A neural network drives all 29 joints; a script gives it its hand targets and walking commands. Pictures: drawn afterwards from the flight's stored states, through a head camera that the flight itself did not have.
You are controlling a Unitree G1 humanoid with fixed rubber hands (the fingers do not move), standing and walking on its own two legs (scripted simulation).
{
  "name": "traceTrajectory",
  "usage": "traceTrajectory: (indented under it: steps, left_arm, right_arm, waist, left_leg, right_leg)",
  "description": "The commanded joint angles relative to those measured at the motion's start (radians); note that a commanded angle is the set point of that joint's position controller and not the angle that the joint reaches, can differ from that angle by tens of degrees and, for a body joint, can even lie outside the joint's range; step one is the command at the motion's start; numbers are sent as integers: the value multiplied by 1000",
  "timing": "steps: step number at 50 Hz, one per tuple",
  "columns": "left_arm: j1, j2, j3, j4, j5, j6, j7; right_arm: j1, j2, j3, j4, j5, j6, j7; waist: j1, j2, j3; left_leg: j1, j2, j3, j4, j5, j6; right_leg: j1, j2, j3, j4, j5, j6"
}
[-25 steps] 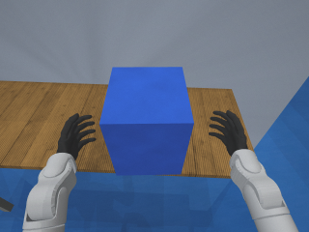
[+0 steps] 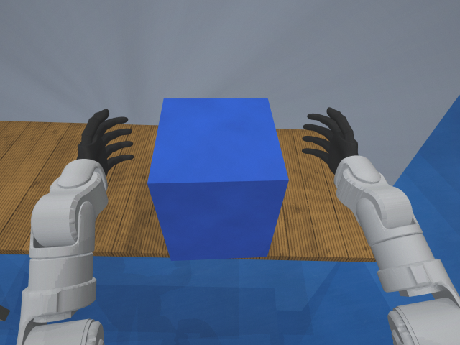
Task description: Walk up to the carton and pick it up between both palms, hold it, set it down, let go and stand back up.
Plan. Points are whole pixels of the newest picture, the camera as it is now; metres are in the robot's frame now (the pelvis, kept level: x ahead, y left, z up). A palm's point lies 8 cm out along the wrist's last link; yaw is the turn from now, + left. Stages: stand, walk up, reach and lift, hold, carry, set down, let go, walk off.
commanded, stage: reach and lift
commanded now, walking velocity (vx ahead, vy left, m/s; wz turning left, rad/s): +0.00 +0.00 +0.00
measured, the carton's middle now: (218, 181) +0.42 +0.04 +0.05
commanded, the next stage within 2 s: none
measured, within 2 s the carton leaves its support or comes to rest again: neither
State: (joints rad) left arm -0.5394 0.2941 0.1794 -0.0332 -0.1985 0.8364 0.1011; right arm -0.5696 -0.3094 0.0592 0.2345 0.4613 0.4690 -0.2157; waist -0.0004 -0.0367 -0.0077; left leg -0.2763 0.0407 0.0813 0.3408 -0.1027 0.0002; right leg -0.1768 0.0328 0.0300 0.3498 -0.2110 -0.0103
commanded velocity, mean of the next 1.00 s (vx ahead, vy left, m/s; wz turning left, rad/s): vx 0.00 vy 0.00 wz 0.00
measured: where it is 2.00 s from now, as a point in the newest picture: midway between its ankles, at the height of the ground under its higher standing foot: outside the picture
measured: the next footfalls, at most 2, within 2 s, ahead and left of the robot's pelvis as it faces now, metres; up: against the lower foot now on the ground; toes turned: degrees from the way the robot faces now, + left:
none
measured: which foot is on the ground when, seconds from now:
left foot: down 0.00-1.00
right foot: down 0.00-1.00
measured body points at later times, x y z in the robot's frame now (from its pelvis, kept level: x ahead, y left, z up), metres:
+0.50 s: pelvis +0.00 +0.00 +0.00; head +0.01 +0.02 +0.45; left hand +0.43 +0.23 +0.22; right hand +0.45 -0.16 +0.21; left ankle +0.04 +0.12 -0.75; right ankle -0.02 -0.11 -0.75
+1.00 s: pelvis -0.01 +0.00 +0.00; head +0.04 +0.01 +0.44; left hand +0.42 +0.21 +0.11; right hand +0.44 -0.13 +0.11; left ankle +0.04 +0.12 -0.75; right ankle -0.02 -0.11 -0.75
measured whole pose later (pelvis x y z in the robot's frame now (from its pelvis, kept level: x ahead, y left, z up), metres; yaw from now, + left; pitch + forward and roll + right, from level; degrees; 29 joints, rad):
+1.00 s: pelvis -0.01 +0.00 +0.00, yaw +2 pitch +8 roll -2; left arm -0.75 0.26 0.06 0.56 -0.20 0.43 0.12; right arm -0.75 -0.16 -0.02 0.67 0.29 0.27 -0.20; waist 0.02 -0.01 -0.05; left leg -0.44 0.05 0.03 0.41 -0.11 -0.01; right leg -0.30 0.05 -0.02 0.37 -0.20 -0.02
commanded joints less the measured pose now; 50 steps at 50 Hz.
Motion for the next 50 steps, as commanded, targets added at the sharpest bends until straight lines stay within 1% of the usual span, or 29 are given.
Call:
traceTrajectory:
  steps: [1, 10, 20, 25, 29, 31, 33, 36, 39, 42, 44, 46, 50]
  left_arm:
    - [-512, 183, 31, -147, -3, -50, 3]
    - [-681, 226, 15, 4, -11, -63, 0]
    - [-883, 259, -19, 233, -32, -119, 0]
    - [-875, 235, -27, 386, -7, -168, -20]
    - [-810, 197, -33, 459, 25, -223, -38]
    - [-763, 171, -35, 471, 42, -256, -46]
    - [-727, 149, -37, 457, 56, -292, -50]
    - [-746, 140, -47, 383, 52, -346, -41]
    - [-813, 143, -61, 295, 26, -394, -16]
    - [-840, 140, -74, 268, 3, -439, 11]
    - [-832, 135, -80, 288, -5, -464, 22]
    - [-813, 128, -80, 331, -4, -485, 26]
    - [-757, 99, -62, 448, 23, -528, 14]
  right_arm:
    - [-549, -193, -88, -156, 15, -52, 13]
    - [-715, -226, -84, -9, 38, -44, 33]
    - [-907, -238, -71, 180, 43, -50, 54]
    - [-909, -213, -40, 320, 37, -64, 55]
    - [-849, -176, -23, 391, 22, -93, 52]
    - [-803, -151, -21, 401, 8, -116, 50]
    - [-762, -126, -30, 384, -13, -143, 48]
    - [-757, -100, -71, 298, -56, -188, 43]
    - [-794, -86, -120, 189, -109, -228, 37]
    - [-808, -64, -139, 128, -154, -254, 28]
    - [-801, -48, -136, 126, -171, -262, 21]
    - [-785, -31, -126, 149, -182, -268, 11]
    - [-741, -2, -107, 232, -202, -287, -12]
  waist:
    - [-7, 80, -557]
    - [-14, 86, -609]
    - [-11, 85, -669]
    - [-9, 74, -636]
    - [-12, 65, -584]
    - [-13, 65, -555]
    - [-12, 70, -536]
    - [-10, 98, -553]
    - [-6, 131, -611]
    - [0, 142, -678]
    - [3, 134, -724]
    - [6, 117, -763]
    - [9, 78, -788]
  left_leg:
    - [456, -11, -55, 61, 247, -6]
    - [435, -9, -71, 73, 255, -4]
    - [407, -7, -83, 80, 238, 1]
    - [416, -8, -88, 76, 248, 6]
    - [439, -12, -88, 74, 272, 3]
    - [455, -15, -84, 74, 287, -1]
    - [470, -18, -79, 75, 300, -8]
    - [486, -21, -71, 85, 304, -26]
    - [504, -20, -64, 103, 286, -41]
    - [494, -16, -62, 119, 248, -42]
    - [467, -15, -63, 126, 222, -34]
    - [431, -16, -65, 131, 208, -25]
    - [376, -19, -68, 139, 228, -16]
  right_leg:
    - [-77, 11, -34, -37, 324, 58]
    - [-75, 7, -39, -32, 383, 64]
    - [-80, 4, -43, -31, 414, 65]
    - [-64, 4, -48, -41, 429, 73]
    - [-53, 12, -57, -55, 413, 77]
    - [-53, 18, -62, -62, 395, 77]
    - [-59, 24, -69, -66, 370, 75]
    - [-98, 32, -84, -68, 316, 68]
    - [-162, 36, -96, -65, 251, 58]
    - [-201, 31, -93, -54, 206, 48]
    - [-201, 25, -85, -40, 206, 47]
    - [-188, 19, -77, -24, 227, 52]
    - [-144, 13, -71, 2, 303, 73]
